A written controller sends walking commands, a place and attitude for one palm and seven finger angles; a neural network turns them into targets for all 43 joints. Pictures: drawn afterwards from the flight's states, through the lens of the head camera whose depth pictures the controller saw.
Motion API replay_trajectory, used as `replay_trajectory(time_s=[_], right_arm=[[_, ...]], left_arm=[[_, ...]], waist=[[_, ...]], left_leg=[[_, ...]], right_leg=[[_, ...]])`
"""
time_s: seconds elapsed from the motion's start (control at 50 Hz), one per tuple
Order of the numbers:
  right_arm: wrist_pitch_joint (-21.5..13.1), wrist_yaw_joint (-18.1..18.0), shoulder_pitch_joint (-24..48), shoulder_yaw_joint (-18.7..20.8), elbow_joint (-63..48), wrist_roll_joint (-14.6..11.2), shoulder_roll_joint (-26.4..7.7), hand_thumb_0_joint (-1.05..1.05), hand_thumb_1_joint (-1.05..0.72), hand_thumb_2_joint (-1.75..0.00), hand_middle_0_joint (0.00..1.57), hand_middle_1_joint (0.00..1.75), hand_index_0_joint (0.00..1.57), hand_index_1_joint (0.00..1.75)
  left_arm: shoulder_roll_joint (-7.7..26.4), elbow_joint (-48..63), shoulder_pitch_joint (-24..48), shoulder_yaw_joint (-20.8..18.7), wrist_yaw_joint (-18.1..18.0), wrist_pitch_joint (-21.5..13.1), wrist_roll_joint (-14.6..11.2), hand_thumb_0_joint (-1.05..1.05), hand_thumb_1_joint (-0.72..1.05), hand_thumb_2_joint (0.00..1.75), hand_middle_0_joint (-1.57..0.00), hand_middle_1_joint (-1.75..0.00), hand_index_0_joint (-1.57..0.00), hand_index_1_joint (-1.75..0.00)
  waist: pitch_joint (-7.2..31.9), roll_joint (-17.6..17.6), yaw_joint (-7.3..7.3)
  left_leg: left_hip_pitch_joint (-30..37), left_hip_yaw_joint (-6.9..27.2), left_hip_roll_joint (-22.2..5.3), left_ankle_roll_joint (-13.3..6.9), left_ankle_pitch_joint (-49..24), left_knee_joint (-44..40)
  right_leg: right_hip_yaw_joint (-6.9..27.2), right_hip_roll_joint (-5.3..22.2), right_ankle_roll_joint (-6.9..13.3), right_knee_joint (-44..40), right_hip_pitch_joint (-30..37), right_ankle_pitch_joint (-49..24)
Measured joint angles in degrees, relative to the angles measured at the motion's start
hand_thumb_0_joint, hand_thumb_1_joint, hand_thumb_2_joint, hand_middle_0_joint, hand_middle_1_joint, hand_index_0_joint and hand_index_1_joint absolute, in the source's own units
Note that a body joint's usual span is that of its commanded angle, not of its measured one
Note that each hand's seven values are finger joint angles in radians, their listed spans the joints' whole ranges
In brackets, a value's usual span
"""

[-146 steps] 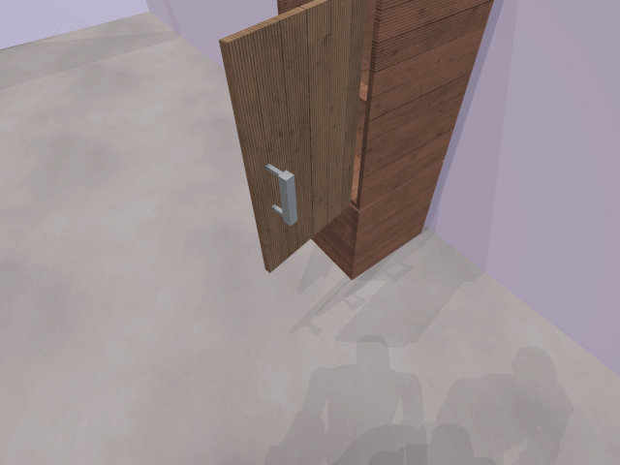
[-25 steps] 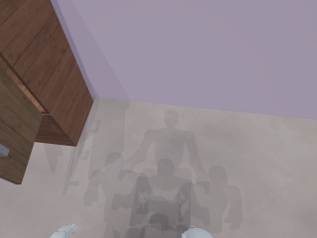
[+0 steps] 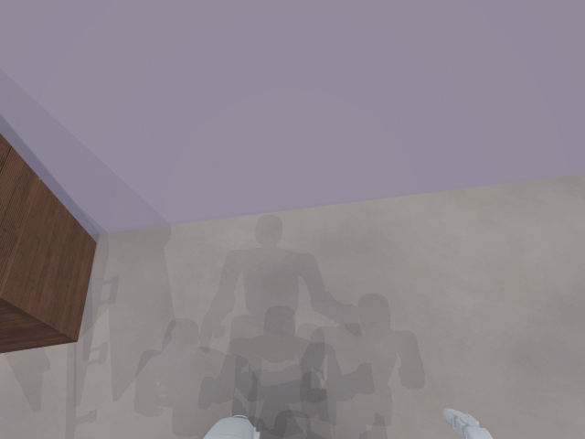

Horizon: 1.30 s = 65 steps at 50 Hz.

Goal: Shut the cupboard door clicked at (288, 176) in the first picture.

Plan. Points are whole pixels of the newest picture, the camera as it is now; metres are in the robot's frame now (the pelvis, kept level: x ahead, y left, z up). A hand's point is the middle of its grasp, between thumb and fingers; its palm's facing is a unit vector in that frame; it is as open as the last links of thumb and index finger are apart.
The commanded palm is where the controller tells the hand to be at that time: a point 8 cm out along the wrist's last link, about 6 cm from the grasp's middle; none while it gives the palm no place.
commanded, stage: walk around to get in front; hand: left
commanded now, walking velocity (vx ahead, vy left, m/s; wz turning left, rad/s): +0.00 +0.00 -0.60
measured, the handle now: out of the picture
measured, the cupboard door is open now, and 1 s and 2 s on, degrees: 100 100 100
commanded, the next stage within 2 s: none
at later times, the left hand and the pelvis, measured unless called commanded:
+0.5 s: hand (225, 375) +0.22 +0.13 -0.16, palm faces -0.33 -0.90 -0.29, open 7.4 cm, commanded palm none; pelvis +0.04 -0.03 -0.02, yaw -18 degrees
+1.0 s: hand (255, 353) +0.26 +0.09 -0.18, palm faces -0.51 -0.84 -0.21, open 7.4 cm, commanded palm none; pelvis +0.09 -0.04 -0.01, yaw -35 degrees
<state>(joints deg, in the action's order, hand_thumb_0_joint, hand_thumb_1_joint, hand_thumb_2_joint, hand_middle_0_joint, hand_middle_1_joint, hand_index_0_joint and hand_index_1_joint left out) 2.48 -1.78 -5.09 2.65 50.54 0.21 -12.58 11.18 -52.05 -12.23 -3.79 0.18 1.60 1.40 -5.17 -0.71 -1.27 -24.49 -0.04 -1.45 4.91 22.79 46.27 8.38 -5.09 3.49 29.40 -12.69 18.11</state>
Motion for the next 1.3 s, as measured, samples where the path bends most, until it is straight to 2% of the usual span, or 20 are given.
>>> replay_trajectory(time_s=[0.06, 0.08, 0.12, 0.18, 0.22, 0.28, 0.36, 0.42, 0.46, 0.52, 0.6, 0.78, 0.86, 0.92, 0.98, 1.04, 1.08, 1.18, 1.26, 1.3], right_arm=[[-1.2, -0.1, -0.2, -0.6, -1.0, -0.1, 0.5, 0.00, -0.90, -0.90, 0.20, 0.30, 0.20, 0.30], [-1.8, -0.2, -0.5, -0.8, -1.2, 0.2, 0.7, 0.00, -0.90, -0.90, 0.20, 0.30, 0.20, 0.30], [-2.1, -0.3, -1.1, -1.4, -1.6, 0.8, 1.5, 0.00, -0.90, -0.90, 0.20, 0.30, 0.21, 0.30], [-2.1, -0.6, -2.9, -2.3, -2.1, 1.5, 2.0, 0.00, -0.90, -0.90, 0.20, 0.30, 0.21, 0.30], [-2.0, -0.6, -3.9, -2.5, -2.0, 1.7, 2.0, 0.00, -0.90, -0.90, 0.21, 0.30, 0.21, 0.30], [-2.0, -0.5, -5.3, -2.3, -1.4, 1.7, 1.6, 0.00, -0.90, -0.90, 0.21, 0.30, 0.21, 0.30], [-1.8, 0.0, -7.1, -1.5, -0.5, 1.7, 0.6, 0.00, -0.90, -0.90, 0.21, 0.30, 0.21, 0.30], [-1.5, 0.4, -8.6, -0.7, 0.3, 1.6, -0.8, 0.00, -0.90, -0.90, 0.21, 0.30, 0.21, 0.30], [-1.1, 0.5, -9.9, -0.1, 0.9, 1.1, -1.9, 0.00, -0.90, -0.90, 0.21, 0.30, 0.21, 0.30], [1.1, -0.1, -8.7, 0.5, 2.6, 0.5, -3.7, 0.00, -0.90, -0.90, 0.20, 0.30, 0.21, 0.30], [1.9, 0.1, -6.5, 0.8, 2.8, 0.5, -3.7, 0.01, -0.91, -0.90, 0.20, 0.30, 0.20, 0.30], [0.7, 0.4, -2.9, 0.2, 0.6, 0.5, -1.1, 0.00, -0.91, -0.90, 0.20, 0.30, 0.20, 0.30], [0.0, 0.2, -1.9, -0.3, 0.1, 0.1, 0.1, 0.00, -0.90, -0.90, 0.20, 0.30, 0.20, 0.30], [-1.0, 0.0, -1.9, -0.8, -0.6, 0.0, 0.7, 0.00, -0.90, -0.90, 0.20, 0.30, 0.20, 0.30], [-2.0, -0.1, -2.5, -1.6, -1.2, 0.9, 1.6, 0.00, -0.90, -0.90, 0.20, 0.30, 0.21, 0.30], [-2.0, -0.4, -3.8, -2.4, -1.7, 1.6, 2.1, 0.00, -0.90, -0.90, 0.20, 0.30, 0.21, 0.30], [-2.1, -0.5, -4.7, -2.5, -1.7, 1.7, 2.0, 0.00, -0.90, -0.90, 0.21, 0.30, 0.21, 0.30], [-2.1, -0.2, -6.3, -1.8, -0.9, 1.7, 1.3, 0.00, -0.90, -0.90, 0.21, 0.30, 0.21, 0.30], [-1.7, 0.4, -7.8, -0.9, -0.1, 1.7, -0.2, 0.00, -0.90, -0.90, 0.21, 0.30, 0.21, 0.30], [-1.4, 0.6, -9.0, -0.3, 0.3, 1.4, -1.2, 0.00, -0.90, -0.90, 0.21, 0.30, 0.21, 0.30]], left_arm=[[0.9, -0.4, -1.0, -0.6, -0.2, 0.6, -0.3, 0.00, 0.90, 0.90, -0.20, -0.30, -0.20, -0.30], [1.4, -0.6, -1.0, -0.9, -0.2, 0.9, -0.6, 0.00, 0.90, 0.90, -0.20, -0.30, -0.20, -0.30], [2.7, -1.0, -0.2, -1.3, -0.1, 1.4, -0.7, 0.00, 0.90, 0.90, -0.20, -0.30, -0.20, -0.30], [3.9, -0.8, 0.6, -2.1, 0.7, 1.8, 0.0, 0.01, 0.91, 0.90, -0.20, -0.30, -0.20, -0.30], [4.3, -0.2, 1.2, -2.3, 1.2, 1.9, 0.0, 0.01, 0.91, 0.90, -0.20, -0.30, -0.20, -0.30], [4.5, 0.4, 2.0, -2.1, 1.8, 2.1, 0.0, 0.01, 0.91, 0.90, -0.20, -0.30, -0.20, -0.30], [4.2, 0.4, 3.4, -1.6, 2.3, 2.2, 0.0, 0.01, 0.91, 0.90, -0.19, -0.30, -0.19, -0.30], [3.8, 0.6, 4.7, -1.0, 2.6, 1.8, 0.0, 0.01, 0.91, 0.90, -0.19, -0.30, -0.19, -0.30], [3.6, 1.2, 5.2, -0.6, 2.5, 0.7, 0.2, 0.01, 0.91, 0.90, -0.19, -0.30, -0.19, -0.30], [2.2, 1.5, 6.2, 0.1, 1.3, -0.6, -0.2, 0.00, 0.91, 0.90, -0.20, -0.30, -0.20, -0.30], [1.3, 1.9, 5.1, 0.4, 0.2, -0.4, -0.4, 0.00, 0.91, 0.90, -0.20, -0.30, -0.20, -0.30], [0.1, 0.9, 2.2, 0.8, 0.4, -0.2, -0.2, 0.00, 0.90, 0.90, -0.20, -0.30, -0.20, -0.30], [0.3, 0.5, 1.2, 0.4, 0.3, 0.0, -0.1, 0.00, 0.90, 0.90, -0.20, -0.30, -0.20, -0.30], [1.0, 0.1, 0.4, -0.2, 0.1, 0.5, -0.3, 0.00, 0.90, 0.90, -0.20, -0.30, -0.20, -0.30], [2.5, -0.4, 0.7, -1.0, 0.3, 1.5, -0.6, 0.00, 0.90, 0.90, -0.20, -0.30, -0.20, -0.30], [3.6, -0.5, 1.0, -1.8, 1.1, 1.8, 0.0, 0.01, 0.91, 0.90, -0.20, -0.30, -0.20, -0.30], [4.0, -0.2, 1.3, -2.0, 1.5, 1.9, 0.0, 0.01, 0.91, 0.90, -0.20, -0.30, -0.20, -0.30], [4.1, 0.3, 2.3, -1.8, 2.2, 2.2, 0.0, 0.01, 0.91, 0.90, -0.20, -0.30, -0.19, -0.30], [3.7, 0.3, 3.7, -1.2, 2.5, 1.9, 0.0, 0.01, 0.91, 0.90, -0.19, -0.30, -0.19, -0.30], [3.6, 0.8, 4.1, -0.8, 2.7, 1.2, 0.0, 0.01, 0.91, 0.90, -0.19, -0.30, -0.19, -0.30]], waist=[[1.0, -0.4, -0.17], [1.3, -0.7, 0.04], [0.7, -2.1, -0.32], [0.1, -2.1, -0.51], [-0.3, -1.5, -0.57], [-1.0, -0.4, -0.33], [-1.8, 0.8, 0.88], [-2.0, 1.8, 2.02], [-1.7, 2.3, 2.48], [-2.7, 3.6, 3.01], [-2.1, 2.5, 2.59], [-0.2, 0.9, 1.79], [0.3, -0.2, 0.68], [1.2, -0.7, 0.39], [1.2, -2.2, 0.20], [0.9, -2.4, -0.09], [0.4, -1.7, -0.14], [-0.8, 0.2, 0.39], [-1.3, 1.5, 1.64], [-1.0, 2.0, 2.15]], left_leg=[[5.5, -0.4, 0.6, -1.1, -6.6, -12.7], [6.2, -0.9, 0.4, -3.5, -6.7, -14.3], [6.5, -2.5, 0.2, -5.4, -5.1, -13.1], [8.5, -4.2, -1.5, -5.1, -5.3, -15.5], [10.0, -5.2, -2.7, -4.7, -6.1, -17.6], [11.7, -7.2, -4.5, -4.1, -6.3, -19.3], [13.3, -10.4, -6.5, -2.9, -4.6, -18.3], [13.9, -12.6, -7.8, -1.5, -1.9, -15.1], [12.1, -13.1, -9.0, -0.7, 0.7, -8.6], [4.7, -6.0, -6.9, -0.7, 8.5, 10.0], [-2.2, -2.5, -4.7, 0.1, 3.4, 18.6], [-3.7, 0.2, -2.3, 0.8, -1.4, 9.0], [0.1, -0.3, -0.5, 0.2, -0.3, -0.2], [5.2, -0.8, 0.3, -0.7, -5.8, -11.8], [6.4, -2.8, 0.0, -4.7, -6.1, -13.4], [8.4, -4.8, -1.6, -5.0, -5.5, -15.6], [9.8, -5.8, -2.8, -4.6, -6.2, -17.7], [12.4, -9.0, -5.9, -3.4, -5.7, -18.9], [13.4, -12.1, -7.9, -1.8, -2.9, -15.8], [12.7, -13.2, -8.9, -0.7, -0.4, -11.6]], right_leg=[[1.5, -1.3, -0.9, 3.0, -1.3, 2.0], [1.3, -1.6, -1.4, 6.3, -2.8, 3.4], [-1.0, -0.6, -3.1, 18.4, -7.0, 10.5], [-4.8, 1.4, -5.3, 33.3, -12.6, 11.5], [-6.5, 3.3, -6.2, 37.0, -14.7, 9.8], [-8.3, 5.7, -6.8, 34.0, -15.3, 7.9], [-10.6, 7.2, -6.2, 22.2, -12.6, 6.8], [-12.6, 6.7, -5.0, 12.1, -8.8, 4.1], [-13.2, 6.1, -2.9, 5.7, -6.0, -3.5], [-12.2, 5.1, -0.6, 8.6, -5.9, 1.0], [-9.3, 4.2, -0.4, 3.8, -3.8, -0.5], [-4.0, 1.3, 0.5, -1.2, -1.6, -2.7], [-1.8, 0.3, 0.0, 0.0, -1.8, -1.7], [-0.3, -0.8, -0.9, 2.8, -3.1, 0.1], [-1.8, -0.6, -2.9, 16.2, -8.3, 8.9], [-5.5, 1.2, -5.0, 32.0, -13.8, 10.7], [-7.1, 2.9, -6.0, 35.9, -15.4, 9.6], [-9.9, 6.4, -6.4, 26.4, -13.5, 7.9], [-12.2, 6.8, -5.3, 14.7, -9.4, 6.1], [-13.2, 6.4, -4.0, 6.3, -5.7, -0.8]])
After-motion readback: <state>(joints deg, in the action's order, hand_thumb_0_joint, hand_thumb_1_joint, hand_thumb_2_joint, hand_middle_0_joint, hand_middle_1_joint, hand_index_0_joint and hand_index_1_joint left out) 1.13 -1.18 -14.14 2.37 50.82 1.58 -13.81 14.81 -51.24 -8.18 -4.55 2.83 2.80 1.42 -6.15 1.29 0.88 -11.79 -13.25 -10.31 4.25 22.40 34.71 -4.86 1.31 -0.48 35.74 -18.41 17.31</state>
